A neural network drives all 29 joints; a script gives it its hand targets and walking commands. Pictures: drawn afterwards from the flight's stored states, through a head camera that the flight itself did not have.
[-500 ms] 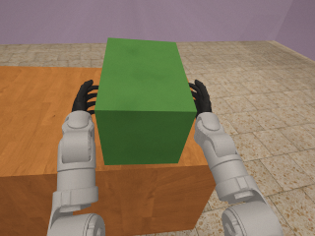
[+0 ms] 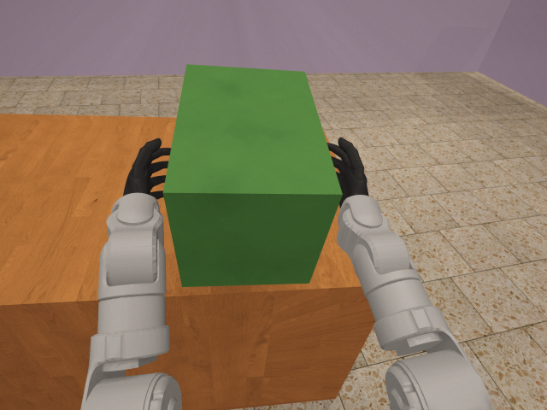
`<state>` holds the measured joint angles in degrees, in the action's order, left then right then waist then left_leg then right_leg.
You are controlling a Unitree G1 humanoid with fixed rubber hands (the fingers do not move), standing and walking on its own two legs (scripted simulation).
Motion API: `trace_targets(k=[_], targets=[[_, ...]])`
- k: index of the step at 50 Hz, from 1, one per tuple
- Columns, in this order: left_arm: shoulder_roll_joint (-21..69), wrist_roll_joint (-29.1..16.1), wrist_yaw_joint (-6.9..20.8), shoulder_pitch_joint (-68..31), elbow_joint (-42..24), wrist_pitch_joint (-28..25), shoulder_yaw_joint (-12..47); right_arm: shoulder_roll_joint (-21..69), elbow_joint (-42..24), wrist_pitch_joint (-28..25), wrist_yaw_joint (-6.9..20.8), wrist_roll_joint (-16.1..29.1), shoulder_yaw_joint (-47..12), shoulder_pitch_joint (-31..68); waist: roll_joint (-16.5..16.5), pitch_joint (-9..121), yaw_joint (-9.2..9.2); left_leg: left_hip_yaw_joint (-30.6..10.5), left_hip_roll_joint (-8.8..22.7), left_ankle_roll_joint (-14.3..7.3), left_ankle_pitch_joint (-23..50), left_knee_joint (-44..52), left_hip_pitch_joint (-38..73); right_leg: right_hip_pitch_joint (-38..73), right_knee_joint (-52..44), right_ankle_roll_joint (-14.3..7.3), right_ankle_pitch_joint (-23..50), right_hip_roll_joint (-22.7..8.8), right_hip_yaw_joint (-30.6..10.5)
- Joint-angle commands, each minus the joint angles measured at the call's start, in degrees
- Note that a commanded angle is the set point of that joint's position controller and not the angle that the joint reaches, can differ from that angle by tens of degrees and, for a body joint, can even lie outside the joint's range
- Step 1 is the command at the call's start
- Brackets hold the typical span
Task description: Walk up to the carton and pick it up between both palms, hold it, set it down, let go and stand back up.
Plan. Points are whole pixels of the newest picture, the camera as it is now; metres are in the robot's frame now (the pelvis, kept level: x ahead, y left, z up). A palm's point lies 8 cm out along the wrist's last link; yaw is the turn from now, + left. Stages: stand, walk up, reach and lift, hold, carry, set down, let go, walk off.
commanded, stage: hold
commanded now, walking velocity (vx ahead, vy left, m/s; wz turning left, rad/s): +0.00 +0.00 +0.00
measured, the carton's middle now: (247, 172) +0.44 +0.02 +0.16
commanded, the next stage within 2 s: none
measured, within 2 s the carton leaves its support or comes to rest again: neither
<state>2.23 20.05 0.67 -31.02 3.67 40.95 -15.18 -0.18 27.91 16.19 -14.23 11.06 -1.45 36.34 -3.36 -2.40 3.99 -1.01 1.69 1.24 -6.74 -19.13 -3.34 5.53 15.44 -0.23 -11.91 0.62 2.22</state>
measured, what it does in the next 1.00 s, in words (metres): stands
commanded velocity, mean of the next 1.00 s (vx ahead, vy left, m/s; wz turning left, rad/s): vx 0.00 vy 0.00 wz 0.00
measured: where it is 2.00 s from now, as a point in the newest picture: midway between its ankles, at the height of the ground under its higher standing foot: outside the picture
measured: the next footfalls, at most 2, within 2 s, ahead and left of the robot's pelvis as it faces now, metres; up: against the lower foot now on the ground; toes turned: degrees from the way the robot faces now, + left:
none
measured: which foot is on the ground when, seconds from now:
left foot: down 0.00-1.00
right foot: down 0.00-1.00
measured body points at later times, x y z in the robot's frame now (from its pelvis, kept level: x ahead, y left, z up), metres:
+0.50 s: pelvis +0.00 +0.00 +0.00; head -0.04 +0.03 +0.45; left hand +0.37 +0.16 +0.18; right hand +0.37 -0.13 +0.18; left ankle +0.05 +0.13 -0.75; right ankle -0.02 -0.11 -0.75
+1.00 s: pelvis +0.00 +0.00 +0.00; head -0.04 +0.03 +0.45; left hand +0.37 +0.16 +0.18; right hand +0.38 -0.13 +0.18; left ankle +0.05 +0.13 -0.75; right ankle -0.02 -0.11 -0.75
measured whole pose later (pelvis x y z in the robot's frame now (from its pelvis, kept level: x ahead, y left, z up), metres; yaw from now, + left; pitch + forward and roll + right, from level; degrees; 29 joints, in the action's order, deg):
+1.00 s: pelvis +0.00 +0.00 +0.00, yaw +0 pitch -9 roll -1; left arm 2.4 20.1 0.9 -31.5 4.3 41.1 -15.8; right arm -0.1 28.4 16.6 -14.3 10.7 -1.3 36.7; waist -3.5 -2.2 3.9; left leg -0.8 1.7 1.3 -6.8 -18.6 -3.0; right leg 5.5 15.5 -0.3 -12.2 0.6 2.0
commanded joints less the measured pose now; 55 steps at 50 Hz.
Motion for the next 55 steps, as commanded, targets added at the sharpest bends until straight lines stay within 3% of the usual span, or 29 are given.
trace_targets(k=[1,8,12,18,23,38,44,51,55], targets=[[31.32,-10.52,8.01,-42.46,-6.38,-5.31,30.82,31.57,-15.72,-2.89,6.58,2.55,-19.95,44.06,5.2,22.66,0.86,2.37,-2.72,0.09,10.86,0.38,16.13,-9.19,-4.04,3.47,8.55,1.74,1.66],[32.06,-10.92,7.82,-43.18,-6.95,-5.59,31.41,31.9,-16.22,-3.81,6.93,2.87,-20.67,45.76,6.06,25.24,0.04,2.74,-2.67,0.46,13.61,-0.39,17.42,-8.51,-3.57,3.21,11.14,1.93,1.59],[31.9,-10.76,7.73,-41.92,-7.12,-5.41,31.15,31.63,-16.82,-3.52,6.45,3.43,-21.17,44.8,5.62,25.36,0.47,2.25,-2.64,0.56,15.63,-0.9,18.11,-7.6,-3.52,3.54,13.19,2.19,1.58],[30.93,-10.03,8.4,-41.01,-6.23,-5.02,29.85,31.62,-15.54,-3.06,6.47,2.92,-20.24,43.82,5.55,22.82,0.46,2.76,-2.92,0.16,12.73,0.01,16.61,-7.75,-3.59,3.77,11.86,1.77,1.55],[31.88,-11.14,8.01,-41.54,-9.81,-5.35,32.08,31.9,-18.0,-3.45,6.15,4.09,-21.81,43.77,6.06,25.54,0.99,2.17,-2.88,0.89,17.09,-1.24,18.39,-6.76,-3.04,3.65,15.23,2.24,1.7],[31.81,-11.6,7.91,-41.71,-9.65,-5.25,32.68,31.78,-19.29,-3.21,6.22,3.71,-21.87,44.08,5.56,25.62,0.8,2.18,-2.74,0.78,15.53,-1.08,17.86,-7.65,-2.99,3.43,13.46,2.08,1.67],[30.42,-10.2,8.41,-40.64,-6.5,-4.68,29.81,31.56,-16.51,-2.6,6.22,2.81,-20.63,43.35,4.65,22.16,0.42,2.71,-3.01,-0.21,11.8,0.34,16.25,-8.12,-3.73,3.88,11.1,1.73,1.41],[31.56,-11.35,8.29,-40.82,-10.22,-5.17,32.23,31.9,-18.92,-3.18,5.95,4.17,-22.47,43.54,5.91,26.15,0.53,2.39,-2.94,0.78,17.42,-1.31,18.38,-6.32,-2.71,3.8,16.35,2.14,1.63],[30.67,-10.71,8.44,-40.58,-9.5,-4.82,31.42,31.3,-18.41,-2.83,5.72,4.07,-21.77,43.02,5.76,23.88,0.88,2.27,-2.9,0.58,15.15,-0.9,17.7,-7.55,-3.26,4.03,14.51,1.97,1.58]])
